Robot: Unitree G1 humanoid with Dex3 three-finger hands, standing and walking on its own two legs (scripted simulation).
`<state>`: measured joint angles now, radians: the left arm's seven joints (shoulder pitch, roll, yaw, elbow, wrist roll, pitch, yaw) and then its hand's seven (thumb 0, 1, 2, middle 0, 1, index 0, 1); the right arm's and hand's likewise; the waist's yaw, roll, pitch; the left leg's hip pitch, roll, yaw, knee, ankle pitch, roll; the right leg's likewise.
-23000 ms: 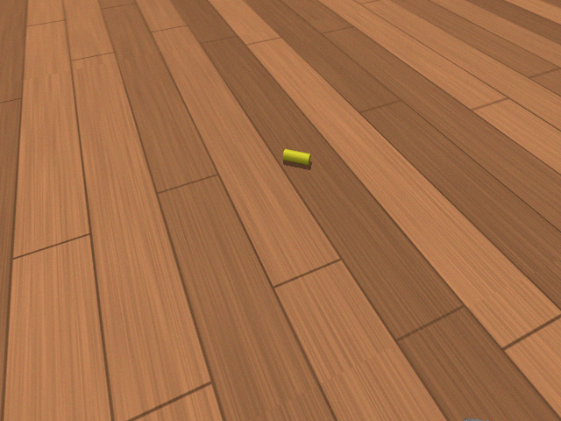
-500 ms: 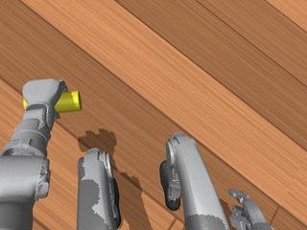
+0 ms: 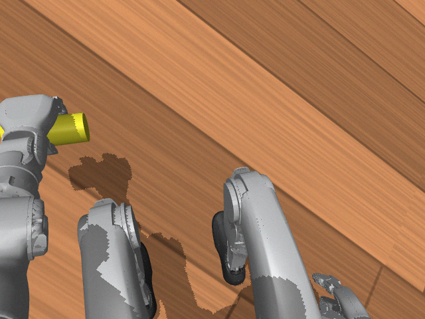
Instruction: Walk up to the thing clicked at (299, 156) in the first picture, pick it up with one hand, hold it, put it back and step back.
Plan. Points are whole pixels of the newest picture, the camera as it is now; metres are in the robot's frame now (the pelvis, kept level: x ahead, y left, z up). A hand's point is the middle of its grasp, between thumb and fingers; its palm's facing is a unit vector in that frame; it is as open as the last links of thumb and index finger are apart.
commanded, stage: crouch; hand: left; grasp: from above
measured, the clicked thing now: (48, 131) +0.48 +0.24 -0.20
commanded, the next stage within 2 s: lower in 0.26 s
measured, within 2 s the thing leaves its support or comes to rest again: neither
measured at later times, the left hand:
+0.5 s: hand (49, 135) +0.48 +0.25 -0.21, palm faces -0.48 -0.02 -0.87, open 8.8 cm
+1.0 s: hand (60, 138) +0.49 +0.24 -0.27, palm faces -0.48 -0.04 -0.88, open 8.8 cm
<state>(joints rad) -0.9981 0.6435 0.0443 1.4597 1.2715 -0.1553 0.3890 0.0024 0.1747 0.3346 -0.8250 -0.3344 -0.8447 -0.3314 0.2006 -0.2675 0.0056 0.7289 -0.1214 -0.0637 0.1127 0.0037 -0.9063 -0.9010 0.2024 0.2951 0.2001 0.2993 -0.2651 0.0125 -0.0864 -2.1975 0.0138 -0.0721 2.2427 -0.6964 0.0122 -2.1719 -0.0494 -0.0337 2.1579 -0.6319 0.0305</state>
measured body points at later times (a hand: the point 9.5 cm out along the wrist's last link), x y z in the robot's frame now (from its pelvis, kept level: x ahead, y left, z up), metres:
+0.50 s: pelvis +0.00 +0.00 -0.03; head +0.26 +0.05 +0.33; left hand +0.50 +0.25 -0.16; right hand +0.02 -0.28 -0.13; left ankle +0.08 +0.12 -0.35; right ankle +0.10 -0.13 -0.35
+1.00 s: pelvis +0.00 +0.00 -0.07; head +0.28 +0.06 +0.29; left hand +0.51 +0.24 -0.22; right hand +0.01 -0.27 -0.15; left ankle +0.07 +0.12 -0.35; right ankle +0.10 -0.13 -0.35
